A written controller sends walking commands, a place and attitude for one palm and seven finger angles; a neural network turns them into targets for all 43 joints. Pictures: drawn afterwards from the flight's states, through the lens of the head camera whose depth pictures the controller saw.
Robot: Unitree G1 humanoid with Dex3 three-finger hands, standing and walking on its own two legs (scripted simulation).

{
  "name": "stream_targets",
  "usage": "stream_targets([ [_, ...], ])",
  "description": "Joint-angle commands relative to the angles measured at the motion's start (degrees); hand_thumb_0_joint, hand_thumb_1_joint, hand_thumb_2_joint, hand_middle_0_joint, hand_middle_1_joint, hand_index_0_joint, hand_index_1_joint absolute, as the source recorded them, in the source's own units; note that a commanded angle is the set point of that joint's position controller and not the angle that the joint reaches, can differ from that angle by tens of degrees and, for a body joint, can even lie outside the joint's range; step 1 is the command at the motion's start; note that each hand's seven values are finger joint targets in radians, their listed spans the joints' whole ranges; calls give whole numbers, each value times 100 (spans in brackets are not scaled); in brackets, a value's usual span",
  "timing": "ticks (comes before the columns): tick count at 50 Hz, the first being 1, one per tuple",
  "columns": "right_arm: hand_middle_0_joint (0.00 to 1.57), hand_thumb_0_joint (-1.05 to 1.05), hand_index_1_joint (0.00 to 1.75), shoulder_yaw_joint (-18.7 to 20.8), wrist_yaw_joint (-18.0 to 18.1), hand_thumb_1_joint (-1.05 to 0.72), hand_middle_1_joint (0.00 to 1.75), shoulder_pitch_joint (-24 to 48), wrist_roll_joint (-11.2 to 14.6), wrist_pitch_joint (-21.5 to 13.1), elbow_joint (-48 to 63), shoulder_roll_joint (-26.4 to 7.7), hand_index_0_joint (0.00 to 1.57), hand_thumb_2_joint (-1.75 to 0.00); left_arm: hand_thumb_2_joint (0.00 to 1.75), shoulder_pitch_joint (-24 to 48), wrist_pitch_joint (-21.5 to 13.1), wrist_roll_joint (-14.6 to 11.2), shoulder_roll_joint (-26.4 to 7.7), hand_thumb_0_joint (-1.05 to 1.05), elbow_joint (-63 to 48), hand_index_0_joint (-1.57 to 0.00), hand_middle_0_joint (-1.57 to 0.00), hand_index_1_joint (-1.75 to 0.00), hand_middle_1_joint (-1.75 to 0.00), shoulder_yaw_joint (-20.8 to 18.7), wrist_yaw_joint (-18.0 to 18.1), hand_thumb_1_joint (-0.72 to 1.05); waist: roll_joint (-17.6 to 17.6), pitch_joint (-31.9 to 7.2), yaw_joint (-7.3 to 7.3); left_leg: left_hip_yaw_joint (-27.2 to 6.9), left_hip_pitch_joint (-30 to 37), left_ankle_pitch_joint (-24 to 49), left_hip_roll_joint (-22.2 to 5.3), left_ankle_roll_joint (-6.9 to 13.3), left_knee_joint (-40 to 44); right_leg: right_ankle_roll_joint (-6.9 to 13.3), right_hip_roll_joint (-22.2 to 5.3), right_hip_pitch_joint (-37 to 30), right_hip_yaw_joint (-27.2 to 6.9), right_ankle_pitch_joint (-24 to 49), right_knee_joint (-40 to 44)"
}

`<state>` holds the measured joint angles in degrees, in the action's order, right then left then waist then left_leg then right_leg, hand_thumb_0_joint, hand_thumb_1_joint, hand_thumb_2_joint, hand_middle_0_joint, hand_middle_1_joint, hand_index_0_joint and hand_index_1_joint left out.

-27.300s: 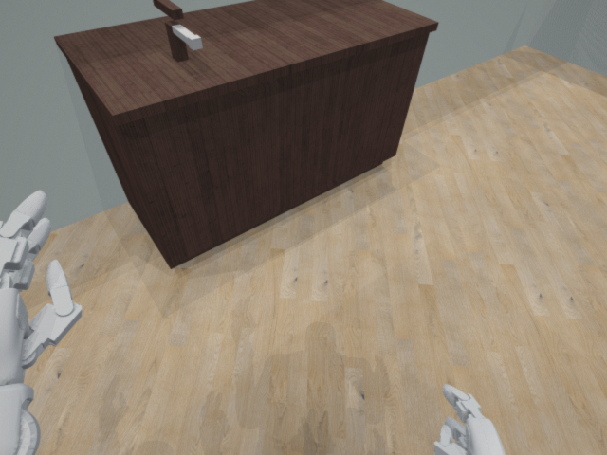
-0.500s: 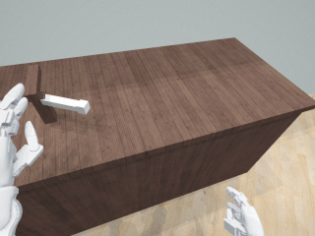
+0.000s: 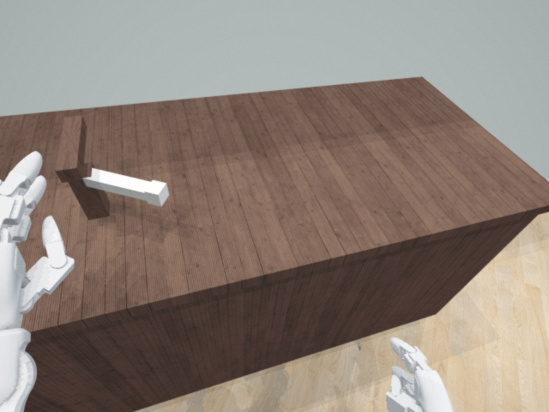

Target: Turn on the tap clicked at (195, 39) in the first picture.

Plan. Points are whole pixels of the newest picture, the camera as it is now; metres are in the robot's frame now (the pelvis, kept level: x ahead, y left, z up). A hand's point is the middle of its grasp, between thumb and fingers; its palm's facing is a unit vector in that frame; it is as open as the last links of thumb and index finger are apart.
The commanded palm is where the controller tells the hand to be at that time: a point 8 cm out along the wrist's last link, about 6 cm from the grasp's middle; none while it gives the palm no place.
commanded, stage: look again from close up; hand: left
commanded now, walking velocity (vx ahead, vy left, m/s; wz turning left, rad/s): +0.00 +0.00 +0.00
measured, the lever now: (157, 193) +0.41 +0.24 +0.07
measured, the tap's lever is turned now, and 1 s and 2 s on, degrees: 58 58 58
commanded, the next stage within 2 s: come to a stop and stand still in 0.18 s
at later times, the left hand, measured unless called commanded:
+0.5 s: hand (106, 254) +0.23 +0.22 +0.17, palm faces +0.41 -0.84 -0.35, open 7.4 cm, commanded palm +0.18 +0.25 +0.18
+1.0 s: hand (88, 258) +0.23 +0.24 +0.16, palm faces +0.41 -0.84 -0.35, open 7.4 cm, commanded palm +0.17 +0.26 +0.18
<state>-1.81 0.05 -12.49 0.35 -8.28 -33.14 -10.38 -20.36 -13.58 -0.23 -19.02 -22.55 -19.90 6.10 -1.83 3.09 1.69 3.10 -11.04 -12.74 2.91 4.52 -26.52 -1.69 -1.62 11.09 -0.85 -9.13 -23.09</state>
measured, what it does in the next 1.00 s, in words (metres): stands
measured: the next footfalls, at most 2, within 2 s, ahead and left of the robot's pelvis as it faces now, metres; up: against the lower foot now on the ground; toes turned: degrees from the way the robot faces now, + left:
none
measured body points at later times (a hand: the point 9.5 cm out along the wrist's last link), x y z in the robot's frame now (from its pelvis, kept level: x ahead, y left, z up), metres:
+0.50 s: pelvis +0.02 -0.03 +0.00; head +0.04 -0.02 +0.45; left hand +0.21 +0.26 +0.18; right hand +0.21 -0.25 -0.07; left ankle +0.02 +0.06 -0.74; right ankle +0.04 -0.16 -0.74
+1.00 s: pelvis +0.01 -0.02 +0.00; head +0.03 +0.00 +0.45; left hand +0.20 +0.28 +0.18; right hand +0.18 -0.25 -0.07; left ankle +0.02 +0.06 -0.74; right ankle +0.04 -0.16 -0.74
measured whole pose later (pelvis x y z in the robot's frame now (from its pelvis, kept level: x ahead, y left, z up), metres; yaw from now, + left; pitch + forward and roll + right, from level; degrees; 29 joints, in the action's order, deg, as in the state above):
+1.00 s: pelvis +0.01 -0.02 +0.00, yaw +0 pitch -2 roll -1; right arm -1.2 1.4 -13.3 0.6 -8.6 -33.7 -11.7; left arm -21.5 -13.1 -2.2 -20.8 -23.7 -21.5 5.3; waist -2.2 3.6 2.0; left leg 2.1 -12.3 -13.7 1.0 2.8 -27.4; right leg -0.8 0.2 12.1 0.1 -9.9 -23.4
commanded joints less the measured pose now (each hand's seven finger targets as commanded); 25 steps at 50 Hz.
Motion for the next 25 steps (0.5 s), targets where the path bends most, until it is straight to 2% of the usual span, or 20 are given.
stream_targets([
  [1, 20, 0, 30, 345, 104, -90, 30, 537, 4, -266, 883, -793, 20, -90, 90, 473, -412, -71, -937, 0, -1377, -20, -20, -30, -30, -510, 86, 90, 619, -744, -8, -654, -273, 378, -699, -587, 819, 291, -1, -612, 49, 527, 127],
  [5, 20, 0, 30, 372, 125, -90, 30, 572, 42, -227, 899, -791, 20, -90, 90, 237, -350, -123, -1071, 0, -1431, -20, -20, -30, -30, -633, 94, 90, 600, -890, -9, -540, -8, 1004, -645, -585, 566, 305, -71, -586, -15, 980, 159],
  [6, 20, 0, 30, 374, 131, -90, 30, 522, 23, -195, 878, -811, 20, -90, 90, 170, -332, -150, -899, 0, -1311, -20, -20, -30, -30, -501, 78, 90, 468, -922, -22, -555, -25, 1089, -630, -569, 529, 306, -72, -598, -14, 1015, 170],
  [7, 20, 0, 30, 390, 135, -90, 30, 549, 45, -189, 918, -810, 20, -90, 90, 187, -313, -169, -929, 0, -1391, -20, -20, -30, -30, -497, 76, 90, 485, -931, -18, -563, 60, 1149, -638, -567, 515, 313, -92, -575, -71, 1077, 156],
  [9, 20, 0, 30, 396, 157, -90, 30, 557, 38, -169, 918, -829, 20, -90, 90, 223, -305, -182, -959, 0, -1446, -20, -20, -30, -30, -501, 74, 90, 587, -866, -13, -563, -6, 898, -630, -521, 570, 313, -103, -530, -134, 941, 188],
  [10, 20, 0, 30, 375, 176, -90, 30, 627, 51, -161, 909, -811, 20, -90, 90, 216, -283, -177, -1122, 0, -1548, -20, -20, -30, -30, -657, 100, 90, 566, -914, -9, -552, 99, 1069, -633, -541, 534, 305, -89, -508, -81, 1034, 176],
  [11, 20, 0, 30, 368, 183, -90, 30, 597, 26, -135, 901, -817, 20, -90, 90, 180, -275, -203, -928, 0, -1447, -20, -20, -30, -30, -490, 78, 90, 494, -910, -19, -544, 80, 1068, -628, -511, 536, 298, -92, -494, -65, 1008, 193],
  [14, 20, 0, 30, 394, 200, -90, 30, 614, 38, -127, 950, -831, 20, -90, 90, 172, -255, -227, -1027, 0, -1583, -20, -20, -30, -30, -552, 96, 90, 526, -961, -5, -558, 69, 961, -619, -465, 516, 307, -134, -580, -166, 1044, 216],
  [15, 20, 0, 30, 372, 214, -90, 30, 681, 54, -124, 936, -818, 20, -90, 90, 116, -228, -221, -1158, 0, -1619, -20, -20, -30, -30, -681, 120, 90, 569, -935, -1, -557, 103, 1029, -611, -478, 502, 311, -134, -529, -143, 1062, 227],
  [16, 20, 0, 30, 359, 212, -90, 30, 639, 28, -99, 932, -817, 20, -90, 90, 78, -217, -239, -958, 0, -1509, -20, -20, -30, -30, -509, 101, 90, 488, -919, -13, -557, 48, 990, -597, -462, 525, 301, -129, -538, -108, 1019, 240],
  [20, 20, 0, 30, 381, 240, -90, 30, 704, 56, -99, 947, -823, 20, -90, 90, -6, -175, -249, -1160, 0, -1611, -20, -20, -30, -30, -700, 140, 90, 421, -924, -5, -553, 87, 913, -587, -440, 462, 316, -183, -468, -222, 1025, 316],
  [21, 20, 0, 30, 364, 232, -90, 30, 629, 27, -69, 937, -837, 20, -90, 90, -48, -161, -273, -958, 0, -1461, -20, -20, -30, -30, -523, 118, 90, 358, -928, -20, -568, 24, 848, -567, -437, 516, 306, -168, -505, -177, 918, 317],
  [22, 20, 0, 30, 389, 236, -90, 30, 660, 51, -82, 970, -826, 20, -90, 90, 3, -152, -281, -995, 0, -1539, -20, -20, -30, -30, -522, 118, 90, 426, -880, -15, -569, 42, 753, -578, -430, 528, 306, -174, -445, -234, 847, 334],
  [24, 20, 0, 30, 388, 249, -90, 30, 630, 44, -70, 962, -822, 20, -90, 90, -14, -137, -278, -1026, 0, -1457, -20, -20, -30, -30, -557, 123, 90, 279, -845, -10, -579, 5, 532, -580, -409, 575, 285, -164, -417, -248, 657, 402],
  [25, 20, 0, 30, 375, 269, -90, 30, 724, 55, -67, 928, -820, 20, -90, 90, -23, -114, -265, -1143, 0, -1486, -20, -20, -30, -30, -682, 143, 90, 314, -845, -7, -564, 54, 601, -583, -405, 557, 287, -162, -374, -248, 701, 432],
])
